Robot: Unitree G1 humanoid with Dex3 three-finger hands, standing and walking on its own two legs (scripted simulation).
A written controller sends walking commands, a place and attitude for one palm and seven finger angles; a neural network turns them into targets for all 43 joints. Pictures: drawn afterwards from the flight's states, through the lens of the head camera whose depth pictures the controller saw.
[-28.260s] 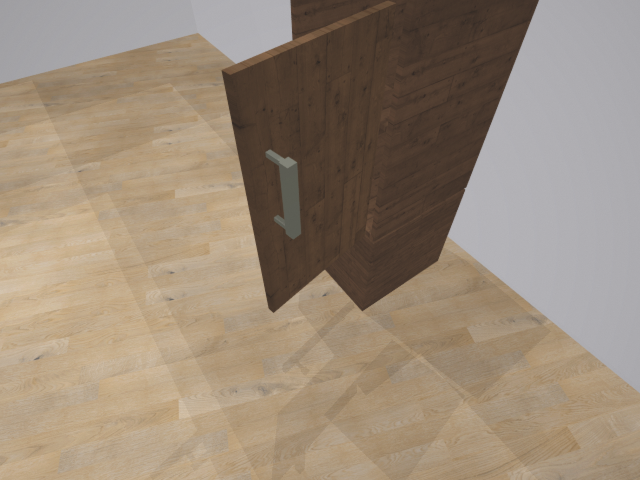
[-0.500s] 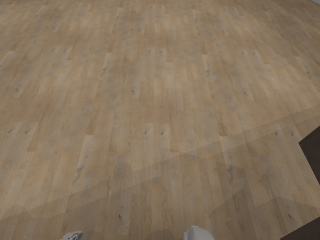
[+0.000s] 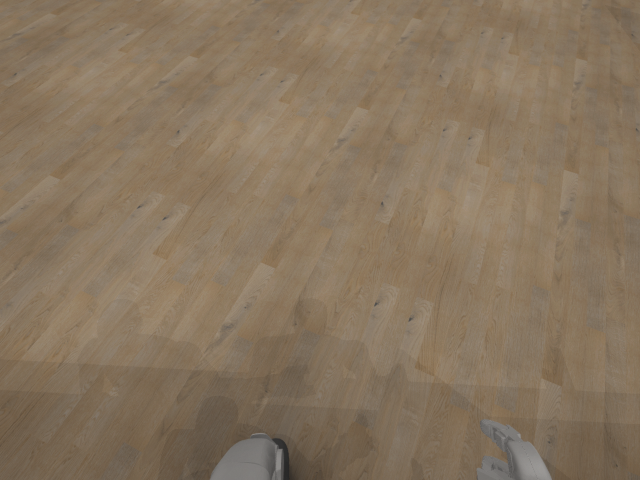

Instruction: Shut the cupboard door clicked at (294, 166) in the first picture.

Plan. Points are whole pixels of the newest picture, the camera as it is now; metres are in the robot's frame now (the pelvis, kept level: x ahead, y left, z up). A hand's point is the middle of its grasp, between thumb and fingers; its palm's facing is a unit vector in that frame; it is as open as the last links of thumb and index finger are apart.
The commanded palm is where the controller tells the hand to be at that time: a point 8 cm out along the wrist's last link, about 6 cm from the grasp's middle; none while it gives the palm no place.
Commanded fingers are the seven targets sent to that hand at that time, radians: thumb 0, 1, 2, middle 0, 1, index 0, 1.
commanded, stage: walk to a spot facing it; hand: left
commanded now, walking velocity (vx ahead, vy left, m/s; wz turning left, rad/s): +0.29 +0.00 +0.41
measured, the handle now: out of the picture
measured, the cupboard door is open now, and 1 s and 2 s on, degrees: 70 70 70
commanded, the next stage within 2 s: turn to face it in 0.14 s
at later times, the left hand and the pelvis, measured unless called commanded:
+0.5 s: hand (236, 374) +0.26 +0.15 -0.15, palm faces +0.01 -0.97 -0.23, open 7.3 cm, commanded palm none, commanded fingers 0.00 0.90 0.90 -0.20 -0.30 -0.20 -0.30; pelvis +0.19 -0.03 +0.01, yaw +0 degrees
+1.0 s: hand (229, 293) +0.40 +0.19 -0.15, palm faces -0.23 -0.95 -0.22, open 7.4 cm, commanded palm none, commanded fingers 0.00 0.90 0.90 -0.20 -0.30 -0.20 -0.30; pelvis +0.25 +0.00 +0.02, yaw -17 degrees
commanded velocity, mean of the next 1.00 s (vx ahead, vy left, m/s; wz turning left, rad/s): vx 0.05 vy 0.00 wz -0.41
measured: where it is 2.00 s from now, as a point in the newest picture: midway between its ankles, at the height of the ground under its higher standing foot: (332, 422)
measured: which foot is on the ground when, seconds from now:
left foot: up 0.00-0.00, down 0.02-0.40, up 0.42-0.78, down 0.80-1.00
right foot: down 0.00-0.02, up 0.04-0.38, down 0.40-0.80, up 0.82-1.00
